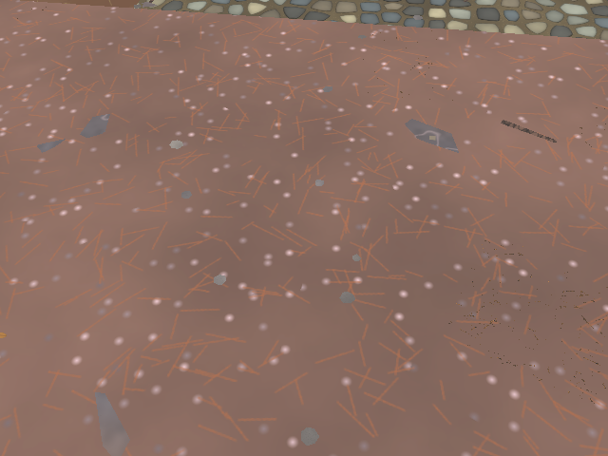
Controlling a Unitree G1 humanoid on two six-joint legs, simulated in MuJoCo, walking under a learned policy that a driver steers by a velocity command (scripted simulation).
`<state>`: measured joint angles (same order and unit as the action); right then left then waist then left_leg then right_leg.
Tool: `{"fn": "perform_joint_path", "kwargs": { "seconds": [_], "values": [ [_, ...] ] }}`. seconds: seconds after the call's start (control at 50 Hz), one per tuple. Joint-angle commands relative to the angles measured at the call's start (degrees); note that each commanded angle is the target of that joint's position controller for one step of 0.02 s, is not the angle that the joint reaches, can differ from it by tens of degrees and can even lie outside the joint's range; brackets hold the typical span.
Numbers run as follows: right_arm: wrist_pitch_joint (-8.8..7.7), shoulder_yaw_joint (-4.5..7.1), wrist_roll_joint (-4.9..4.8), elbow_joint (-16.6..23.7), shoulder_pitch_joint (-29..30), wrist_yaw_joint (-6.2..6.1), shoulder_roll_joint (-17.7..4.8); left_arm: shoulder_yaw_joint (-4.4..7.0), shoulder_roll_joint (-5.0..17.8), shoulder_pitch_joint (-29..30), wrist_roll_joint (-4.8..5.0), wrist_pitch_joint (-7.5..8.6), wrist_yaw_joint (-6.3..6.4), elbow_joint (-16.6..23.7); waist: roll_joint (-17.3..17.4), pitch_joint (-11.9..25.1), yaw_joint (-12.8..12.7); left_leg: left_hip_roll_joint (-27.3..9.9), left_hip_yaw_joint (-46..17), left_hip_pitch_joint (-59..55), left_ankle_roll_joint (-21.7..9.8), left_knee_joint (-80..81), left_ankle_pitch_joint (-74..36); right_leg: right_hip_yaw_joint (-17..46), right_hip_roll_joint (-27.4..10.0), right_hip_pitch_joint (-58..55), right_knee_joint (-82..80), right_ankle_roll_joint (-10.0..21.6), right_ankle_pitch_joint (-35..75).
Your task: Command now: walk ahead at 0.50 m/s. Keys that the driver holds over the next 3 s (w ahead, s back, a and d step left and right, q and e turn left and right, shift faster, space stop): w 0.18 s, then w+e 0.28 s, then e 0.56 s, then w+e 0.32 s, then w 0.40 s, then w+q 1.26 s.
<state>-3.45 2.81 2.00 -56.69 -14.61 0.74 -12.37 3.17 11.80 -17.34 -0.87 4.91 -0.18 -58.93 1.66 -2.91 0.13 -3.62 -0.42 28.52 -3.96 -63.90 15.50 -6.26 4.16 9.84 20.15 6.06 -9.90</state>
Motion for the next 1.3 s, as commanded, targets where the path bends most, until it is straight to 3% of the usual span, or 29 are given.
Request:
{"fn": "perform_joint_path", "kwargs": {
  "seconds": [0.02, 0.12, 0.24, 0.28, 0.32, 0.34, 0.36, 0.38, 0.4, 0.42, 0.46, 0.52, 0.56, 0.62, 0.68, 0.78, 0.8, 0.82, 0.84, 0.86, 0.9, 0.92, 0.94, 1.02, 1.06, 1.1, 1.2, 1.26, 1.3],
  "values": [
    [1.14, 0.34, 0.37, 2.0, -2.6, 0.64, -1.4, 0.53, 5.2, -3.3, 0.12, 1.48, 0.14, 1.0, -4.3, -1.3, 1.9, -2.5, 0.5, 5.2, 1.5, 3.1, -5.1, 12.9, -15.4, 0.2, -13.2, 6.5, 10.8],
    [1.02, -0.27, -0.48, 6.4, 10.0, 0.92, -1.1, -0.04, 4.9, -8.3, 0.2, 1.32, 0.16, 0.1, -4.9, -2.9, -1.1, -2.0, 3.4, 7.7, 2.9, 19.1, -14.0, 9.1, -13.3, -3.8, -13.7, 5.0, 17.5],
    [0.27, -0.38, -0.67, 10.0, 18.4, 0.68, -2.1, -0.03, 5.7, -13.9, -0.45, 0.78, 1.02, -2.0, -5.4, -3.7, -3.5, 0.3, 4.1, 8.3, 1.1, 29.1, -12.3, 11.0, -16.5, -14.7, -9.3, 5.8, 25.9],
    [-0.5, -0.04, -0.84, 10.1, 16.3, 0.5, -3.0, 0.3, 6.9, -12.1, -0.79, 0.52, 1.35, -1.6, -5.6, -2.7, -1.7, 1.7, 3.9, 4.0, 0.0, 31.9, -8.0, 11.7, -17.1, -16.1, -5.2, 5.2, 33.0],
    [-1.52, 1.02, -0.69, 6.6, 4.5, -0.32, -4.8, 0.59, 7.8, -9.3, -0.54, 0.38, 1.16, -1.0, -4.9, 3.1, 3.7, 5.0, 5.2, -12.5, -1.7, 37.5, -7.4, 10.3, -14.6, -13.3, 7.4, 3.3, 42.0],
    [-2.29, 2.09, 0.39, 4.0, -5.2, -1.03, -7.6, 0.32, 6.8, -8.6, 0.11, 0.49, 0.91, -0.2, -2.7, 9.3, 7.3, 0.6, 1.1, -27.8, -3.5, 38.4, -9.0, 8.7, -11.7, -4.7, 19.5, 2.2, 33.0],
    [-2.56, 3.58, 2.07, 3.8, -12.6, -1.68, -13.7, -0.85, 1.8, -11.5, 2.24, 0.52, 0.51, 2.2, 6.6, 18.5, 7.6, -16.4, -19.8, -44.9, -7.5, 40.6, -1.9, 4.8, -4.9, 12.3, 39.0, -0.2, 6.9],
    [-1.43, 3.98, 0.8, 4.1, -10.7, -1.07, -14.5, 0.07, 3.4, -14.5, 2.2, 0.0, 0.86, 1.9, 11.4, 22.2, 5.5, -23.1, -36.1, -46.5, -11.3, 47.2, -1.2, 6.8, -0.1, 21.8, 50.7, -0.2, -19.8],
    [-0.89, 2.97, -0.13, 5.5, -4.4, -0.85, -10.1, 0.99, 6.1, -10.6, 0.96, -0.69, 1.05, 2.1, 3.9, 13.6, 3.2, -20.7, -29.1, -38.6, -9.7, 48.1, 3.7, 9.5, -4.5, 24.8, 53.8, 0.3, -15.6],
    [-1.17, 1.9, -0.55, 6.2, 0.0, -0.72, -6.0, 0.87, 4.7, -6.6, 0.49, -0.75, 0.63, 2.9, 0.6, 6.3, 2.4, -18.1, -21.2, -29.9, -8.2, 50.6, 3.0, 9.5, -6.6, 25.1, 52.0, 0.1, -11.2],
    [-1.92, 1.0, -0.63, 5.4, 1.6, -1.15, -3.0, 1.09, 2.9, -5.1, -0.6, -1.79, -0.16, 3.5, 2.3, 1.0, -0.2, -13.6, -10.5, -20.7, -4.7, 53.9, -3.1, 9.2, -9.3, 22.1, 47.5, -0.5, -7.5],
    [-3.48, 0.84, -1.12, 4.0, -1.5, -1.7, -3.1, 1.37, 1.3, -5.5, -0.91, -3.8, -0.64, 4.1, 1.9, 0.9, -2.6, -12.6, -0.6, -18.9, -4.6, 51.5, -32.1, 7.3, -8.5, 20.7, 47.0, -2.2, -6.0],
    [-3.76, 1.02, -1.25, 3.8, -2.2, -1.86, -4.2, 1.35, 1.0, -2.9, -0.91, -4.45, -0.73, 5.6, 2.8, 1.2, -3.2, -12.0, 4.6, -19.4, -4.7, 50.2, -41.8, 5.9, -8.3, 22.8, 44.0, -3.0, -2.7],
    [-3.03, 0.78, -1.25, 4.0, -1.5, -2.31, -4.1, 0.59, 0.4, 3.4, -0.77, -4.56, -1.43, 8.7, 5.0, 0.2, -2.6, -9.1, 11.1, -18.0, -4.0, 49.2, -42.6, 2.9, -7.5, 21.1, 31.0, -3.5, 4.7],
    [-2.4, 1.26, -1.45, 3.9, -3.0, -2.75, -6.1, 0.04, 0.6, 7.6, -1.0, -4.61, -2.01, 10.6, 4.7, 1.6, -1.0, -9.8, 13.4, -20.5, -4.0, 46.7, -43.8, 0.1, -5.9, 16.7, 21.3, -2.9, 8.8],
    [-0.25, 2.51, -1.6, 4.4, -3.5, -3.51, -8.5, 1.26, 4.2, 3.9, -1.82, -4.11, -1.81, 11.6, 4.5, 4.8, -2.1, -12.8, 13.2, -26.2, -2.7, 31.2, -47.8, -0.7, -2.9, 10.7, 14.2, 1.0, -0.8],
    [0.49, 2.71, -1.66, 4.7, -3.2, -3.36, -8.8, 1.74, 4.9, -0.2, -2.02, -3.35, -1.4, 10.5, 1.5, 7.2, -4.2, -11.4, 14.3, -25.2, -1.0, 21.6, -43.7, -0.8, -1.4, 5.3, 8.8, 2.2, 3.3],
    [0.88, 2.94, -1.6, 5.7, -5.5, -3.07, -9.4, 3.04, 9.8, -3.5, -2.32, -2.41, -0.68, 10.4, -5.9, 10.9, -5.7, -8.1, 14.9, -17.3, 2.3, 7.0, -26.1, 8.9, -8.3, -4.2, 5.5, 4.8, 24.8],
    [1.66, 1.84, -1.72, 8.6, -9.1, -2.55, -3.6, 4.81, 16.8, -2.1, -1.36, -2.93, -0.06, 11.5, -16.2, 14.7, -1.2, 3.5, 13.5, 0.8, 5.4, -11.8, 24.0, 30.9, -25.3, -15.7, 8.4, 15.5, 57.9],
    [2.72, 1.69, -0.7, 8.7, -7.7, -2.45, -4.8, 4.94, 16.3, -5.0, 1.26, -4.03, -0.03, 12.2, -8.9, 20.6, -4.1, 3.5, 1.4, 2.7, 5.7, -15.6, 24.0, 35.8, -26.7, -14.9, 4.4, 19.6, 48.4],
    [3.07, 1.65, -1.03, 9.9, -1.1, -2.62, -4.8, 3.43, 10.5, 3.1, 0.78, -5.46, 0.77, 13.5, -3.3, 7.6, -2.2, 0.3, -0.6, 6.2, 5.6, -11.6, 14.6, 28.4, -21.2, -2.3, -1.1, 15.4, 24.5],
    [3.12, 1.94, -0.4, 10.4, 0.5, -2.82, -5.7, 2.83, 8.5, 5.3, 0.79, -5.75, 1.09, 13.9, -3.5, 4.8, -0.9, -0.5, -1.0, 5.5, 5.5, -7.3, 11.1, 25.8, -17.8, 1.2, -2.5, 12.4, 19.8],
    [3.68, 2.11, 0.29, 10.3, -0.7, -2.82, -6.1, 2.49, 7.3, 6.4, 0.75, -5.84, 1.28, 14.2, -4.6, 4.9, 0.2, -0.6, -1.0, 3.1, 5.6, -4.8, 9.0, 23.6, -15.5, 3.6, -3.1, 10.8, 18.5],
    [5.48, 1.72, -0.21, 10.8, -1.5, -2.64, -4.5, 3.19, 10.2, 5.4, -0.01, -5.0, 0.53, 14.7, -4.1, 8.4, 0.6, 1.4, -1.3, 0.6, 6.0, 0.1, 6.8, 23.2, -13.0, 4.1, -3.3, 8.7, 15.9],
    [5.59, 1.76, 0.25, 12.0, 0.5, -2.2, -5.2, 3.4, 10.6, 4.5, 0.07, -5.29, 0.48, 14.9, -6.2, 8.9, -0.3, 1.1, -1.7, 1.3, 6.5, 4.4, 5.8, 26.3, -11.5, 4.0, -6.9, 8.2, -7.0],
    [5.54, 1.97, 0.37, 13.3, 3.0, -1.69, -6.4, 3.64, 11.3, 4.2, -0.13, -5.76, 0.31, 15.4, -8.9, 7.4, -1.1, 1.7, -1.5, 2.5, 7.1, 8.1, 6.0, 30.5, -11.4, 4.0, -10.2, 7.9, -21.2],
    [3.92, 1.65, -0.08, 14.7, 4.7, -1.34, -6.2, 4.31, 12.7, 2.1, -0.46, -5.62, -0.06, 15.4, -8.1, 6.3, -1.8, 3.7, -1.4, -0.9, 6.2, 16.8, 7.9, 34.6, -11.4, 3.8, -11.0, 7.3, -25.7],
    [2.91, 1.43, -1.0, 14.2, 0.4, -1.47, -6.4, 4.43, 12.4, 5.4, -0.43, -5.78, -0.61, 16.7, -9.0, 5.5, 1.0, 6.4, -0.5, -12.7, 3.6, 26.6, 11.8, 33.9, -9.0, 11.2, -10.5, 6.1, -26.1],
    [2.33, 1.53, -1.46, 11.4, -9.9, -2.42, -6.6, 4.4, 11.2, 11.3, -0.22, -6.2, -0.77, 18.8, -8.0, 3.2, 7.1, 8.2, 2.6, -28.8, 0.9, 44.0, 5.5, 29.9, -3.7, 22.1, -7.7, 1.0, -25.3]
  ]
}}
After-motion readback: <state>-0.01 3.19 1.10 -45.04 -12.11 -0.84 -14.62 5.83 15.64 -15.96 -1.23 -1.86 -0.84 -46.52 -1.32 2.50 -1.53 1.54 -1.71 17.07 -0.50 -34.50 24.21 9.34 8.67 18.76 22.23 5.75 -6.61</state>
